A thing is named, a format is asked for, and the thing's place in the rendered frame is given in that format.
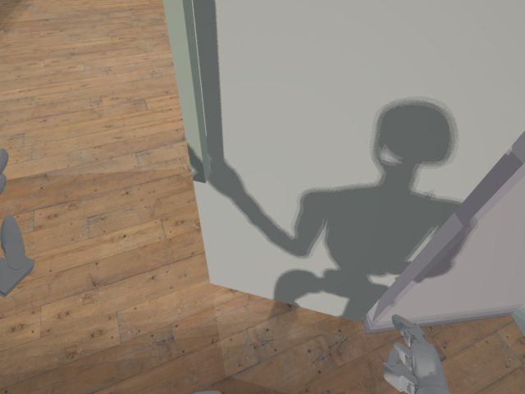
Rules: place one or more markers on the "handle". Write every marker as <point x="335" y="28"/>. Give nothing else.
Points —
<point x="180" y="25"/>

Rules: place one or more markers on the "fridge door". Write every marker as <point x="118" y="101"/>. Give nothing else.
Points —
<point x="344" y="134"/>

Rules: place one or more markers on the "right robot hand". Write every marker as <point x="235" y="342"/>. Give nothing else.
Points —
<point x="422" y="363"/>

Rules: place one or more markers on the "left robot hand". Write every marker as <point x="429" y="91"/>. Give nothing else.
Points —
<point x="16" y="266"/>

